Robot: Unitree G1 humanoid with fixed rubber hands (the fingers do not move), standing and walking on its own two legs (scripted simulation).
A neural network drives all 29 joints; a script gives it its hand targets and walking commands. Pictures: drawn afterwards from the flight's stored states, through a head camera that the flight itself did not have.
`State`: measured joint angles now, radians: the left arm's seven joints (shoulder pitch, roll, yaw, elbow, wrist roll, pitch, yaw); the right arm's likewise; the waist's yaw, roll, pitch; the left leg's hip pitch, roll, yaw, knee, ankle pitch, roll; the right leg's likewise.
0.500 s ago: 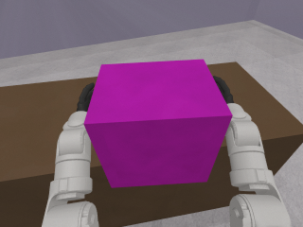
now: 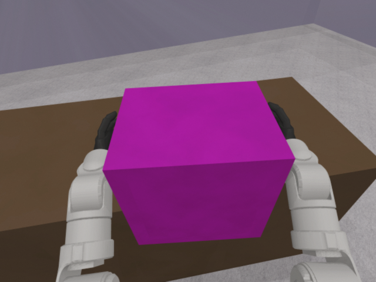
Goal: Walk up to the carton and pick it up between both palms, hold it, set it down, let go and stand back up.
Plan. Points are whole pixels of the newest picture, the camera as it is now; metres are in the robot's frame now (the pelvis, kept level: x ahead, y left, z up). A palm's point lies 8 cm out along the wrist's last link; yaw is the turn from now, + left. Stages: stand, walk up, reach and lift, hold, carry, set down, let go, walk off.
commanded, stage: hold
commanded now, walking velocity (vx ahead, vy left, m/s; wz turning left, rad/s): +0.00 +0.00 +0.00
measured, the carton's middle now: (195, 165) +0.33 +0.00 +0.12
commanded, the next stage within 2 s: none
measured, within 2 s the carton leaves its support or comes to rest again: neither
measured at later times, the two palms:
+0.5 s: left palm (101, 148) +0.35 +0.18 +0.17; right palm (281, 136) +0.36 -0.17 +0.17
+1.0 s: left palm (112, 142) +0.38 +0.17 +0.16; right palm (283, 137) +0.37 -0.18 +0.16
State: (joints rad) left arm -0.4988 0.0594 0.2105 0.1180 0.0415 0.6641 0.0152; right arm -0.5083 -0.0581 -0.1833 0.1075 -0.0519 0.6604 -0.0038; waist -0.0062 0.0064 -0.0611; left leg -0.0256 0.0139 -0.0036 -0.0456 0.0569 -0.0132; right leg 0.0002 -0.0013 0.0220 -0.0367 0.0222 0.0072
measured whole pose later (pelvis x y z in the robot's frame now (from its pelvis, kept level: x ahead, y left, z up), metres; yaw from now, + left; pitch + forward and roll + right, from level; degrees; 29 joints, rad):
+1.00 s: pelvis +0.01 +0.01 +0.00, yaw +0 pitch +3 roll +0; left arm -0.55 0.07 0.20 0.19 0.04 0.64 0.02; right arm -0.54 -0.07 -0.20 0.15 -0.06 0.64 -0.01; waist -0.02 0.01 -0.07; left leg -0.03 0.01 0.00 -0.07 0.06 0.00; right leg -0.02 -0.01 0.03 -0.05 0.02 0.01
